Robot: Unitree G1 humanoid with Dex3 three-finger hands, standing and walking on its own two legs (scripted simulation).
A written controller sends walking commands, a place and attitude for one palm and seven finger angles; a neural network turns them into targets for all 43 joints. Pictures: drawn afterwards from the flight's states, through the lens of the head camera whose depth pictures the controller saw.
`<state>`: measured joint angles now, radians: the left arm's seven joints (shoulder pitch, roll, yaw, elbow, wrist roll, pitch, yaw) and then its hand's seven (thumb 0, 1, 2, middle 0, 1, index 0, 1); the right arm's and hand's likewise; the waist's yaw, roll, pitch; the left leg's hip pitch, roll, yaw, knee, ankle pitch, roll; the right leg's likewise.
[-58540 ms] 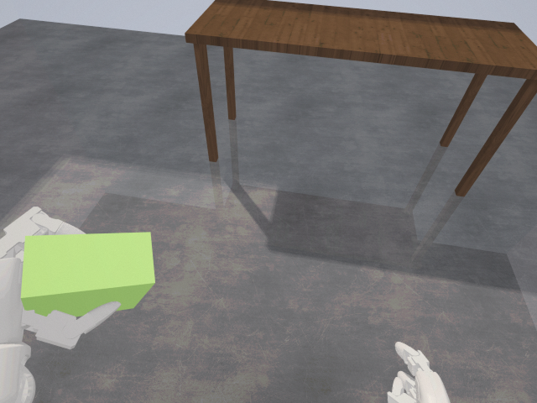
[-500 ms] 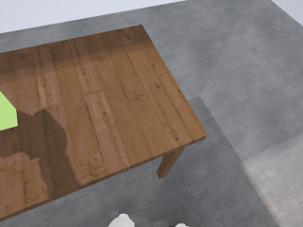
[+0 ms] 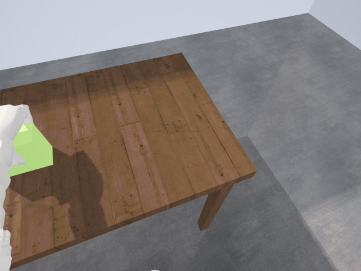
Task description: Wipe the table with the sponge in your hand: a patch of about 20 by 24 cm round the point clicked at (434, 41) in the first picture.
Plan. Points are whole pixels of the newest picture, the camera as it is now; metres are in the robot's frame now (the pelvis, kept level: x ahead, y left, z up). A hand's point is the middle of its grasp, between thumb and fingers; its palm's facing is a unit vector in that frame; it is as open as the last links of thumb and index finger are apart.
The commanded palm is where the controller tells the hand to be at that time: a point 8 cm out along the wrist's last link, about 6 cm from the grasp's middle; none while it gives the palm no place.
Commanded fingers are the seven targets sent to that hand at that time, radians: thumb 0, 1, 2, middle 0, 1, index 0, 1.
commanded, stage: wipe back along the first lane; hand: left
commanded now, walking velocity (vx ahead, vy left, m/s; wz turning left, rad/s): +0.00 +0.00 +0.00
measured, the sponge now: (18, 155) +0.35 +0.42 +0.00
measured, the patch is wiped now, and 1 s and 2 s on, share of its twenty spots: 1.00 1.00 1.00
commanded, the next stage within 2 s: lift the sponge slowly off the table in 1.00 s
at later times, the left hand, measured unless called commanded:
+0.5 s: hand (13, 158) +0.32 +0.38 +0.05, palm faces -0.08 +0.00 -1.00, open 9.9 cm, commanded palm +0.28 +0.36 +0.08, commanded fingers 0.00 0.10 1.30 -1.20 -1.60 -1.20 -1.60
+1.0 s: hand (14, 185) +0.26 +0.35 +0.06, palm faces -0.08 -0.01 -1.00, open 9.9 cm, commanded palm +0.23 +0.33 +0.08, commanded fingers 0.00 0.10 1.30 -1.20 -1.60 -1.20 -1.60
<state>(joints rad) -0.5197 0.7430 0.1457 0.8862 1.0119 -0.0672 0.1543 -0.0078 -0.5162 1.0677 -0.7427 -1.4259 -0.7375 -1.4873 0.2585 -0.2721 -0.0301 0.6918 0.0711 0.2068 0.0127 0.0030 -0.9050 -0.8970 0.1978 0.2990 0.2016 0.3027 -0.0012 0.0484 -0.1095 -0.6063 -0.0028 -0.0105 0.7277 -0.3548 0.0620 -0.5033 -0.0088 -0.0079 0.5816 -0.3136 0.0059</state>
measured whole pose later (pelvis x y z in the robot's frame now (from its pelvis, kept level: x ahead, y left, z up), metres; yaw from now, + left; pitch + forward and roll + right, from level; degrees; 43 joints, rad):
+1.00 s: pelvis +0.01 -0.03 +0.01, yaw +1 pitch +7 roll -2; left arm 0.03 0.61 0.16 0.31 0.90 0.08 0.15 0.00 -0.51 1.07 -0.74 -1.42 -0.74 -1.48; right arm 0.16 -0.28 -0.03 0.66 0.07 0.13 0.00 0.01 -0.91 -0.90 0.20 0.30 0.20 0.30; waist 0.05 0.08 -0.07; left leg -0.41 0.00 -0.03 0.63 -0.33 0.03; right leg -0.33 -0.01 -0.02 0.52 -0.32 0.02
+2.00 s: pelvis -0.01 -0.03 +0.02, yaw +3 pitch +1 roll -2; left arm 0.01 0.64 0.14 0.22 0.87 0.08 0.05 0.00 -0.54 1.06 -0.79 -1.36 -0.79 -1.42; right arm 0.09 -0.25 0.00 0.68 0.06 0.10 -0.06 0.01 -0.90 -0.90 0.20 0.30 0.20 0.30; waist 0.09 0.07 0.01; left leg -0.30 -0.01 -0.05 0.55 -0.27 0.03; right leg -0.21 -0.02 -0.04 0.45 -0.26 0.02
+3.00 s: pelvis +0.00 -0.05 +0.02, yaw +3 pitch -1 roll -1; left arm 0.02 0.72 0.18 0.02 0.81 0.12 -0.11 0.00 -0.54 1.06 -0.79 -1.36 -0.79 -1.42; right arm 0.07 -0.29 0.01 0.65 0.06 0.12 -0.06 0.01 -0.91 -0.90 0.20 0.30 0.20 0.30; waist 0.10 0.11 0.04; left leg -0.18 0.00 -0.06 0.44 -0.24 0.01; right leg -0.10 -0.01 -0.05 0.36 -0.25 0.00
